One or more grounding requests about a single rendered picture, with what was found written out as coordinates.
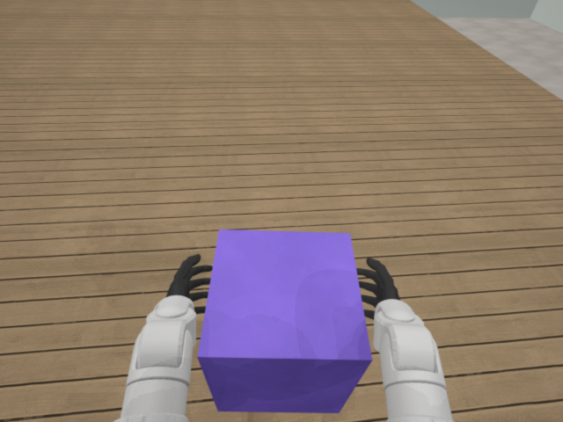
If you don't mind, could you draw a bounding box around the robot left forearm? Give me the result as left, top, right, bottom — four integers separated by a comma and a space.
114, 295, 196, 422

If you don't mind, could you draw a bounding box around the robot right forearm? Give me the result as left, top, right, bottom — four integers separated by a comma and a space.
373, 299, 455, 422

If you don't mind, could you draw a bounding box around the robot right hand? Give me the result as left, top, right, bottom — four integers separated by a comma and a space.
356, 258, 400, 320

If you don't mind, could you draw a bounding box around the robot left hand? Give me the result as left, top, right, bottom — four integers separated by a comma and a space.
166, 254, 213, 314

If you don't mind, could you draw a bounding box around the carton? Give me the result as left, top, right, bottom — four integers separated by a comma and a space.
197, 229, 372, 413

